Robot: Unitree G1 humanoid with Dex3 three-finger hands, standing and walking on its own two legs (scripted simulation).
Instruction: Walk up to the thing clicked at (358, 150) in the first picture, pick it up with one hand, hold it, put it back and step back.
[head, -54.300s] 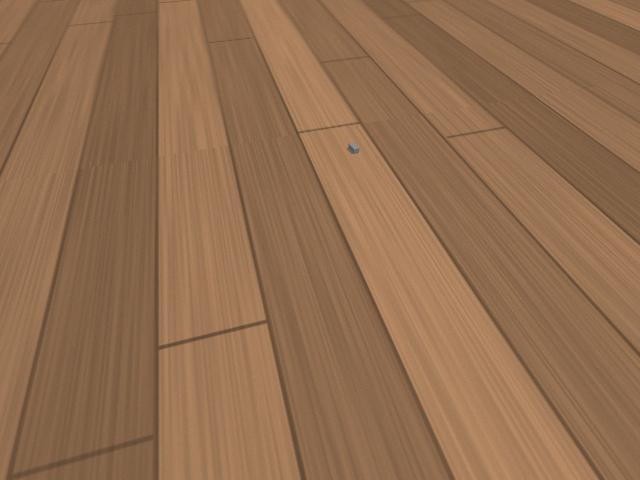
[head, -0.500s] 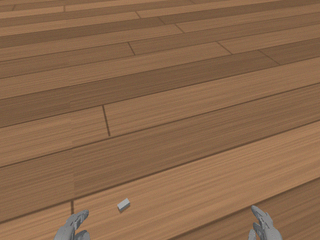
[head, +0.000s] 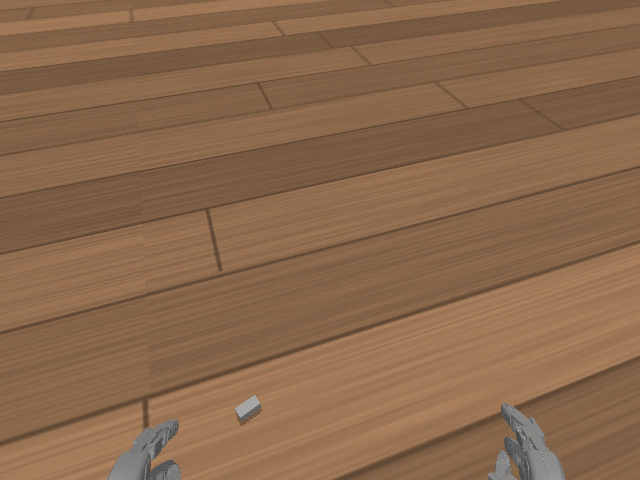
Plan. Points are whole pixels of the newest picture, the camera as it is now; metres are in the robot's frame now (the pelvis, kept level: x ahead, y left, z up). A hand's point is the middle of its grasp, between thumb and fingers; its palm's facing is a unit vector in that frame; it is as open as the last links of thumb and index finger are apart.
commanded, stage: home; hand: left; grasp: from above
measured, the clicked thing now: (248, 408) +0.50 +0.23 -0.70
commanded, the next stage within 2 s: stand in 0.80 s
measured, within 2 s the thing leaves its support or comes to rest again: neither
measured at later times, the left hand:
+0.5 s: hand out of the picture +0.16 +0.18 -0.05, palm faces +0.05 -0.98 -0.20, open 7.4 cm
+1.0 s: hand out of the picture +0.16 +0.20 -0.08, palm faces +0.01 -0.95 -0.31, open 7.4 cm
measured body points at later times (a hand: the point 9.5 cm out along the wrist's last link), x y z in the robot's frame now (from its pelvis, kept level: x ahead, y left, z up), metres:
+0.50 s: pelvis +0.00 +0.00 +0.00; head +0.02 +0.00 +0.45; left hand +0.16 +0.23 -0.03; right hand +0.16 -0.25 -0.06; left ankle +0.02 +0.12 -0.68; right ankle -0.01 -0.13 -0.68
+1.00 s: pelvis -0.01 +0.00 +0.01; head +0.01 +0.00 +0.46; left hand +0.16 +0.25 -0.05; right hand +0.14 -0.25 -0.09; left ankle +0.02 +0.12 -0.68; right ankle -0.01 -0.13 -0.68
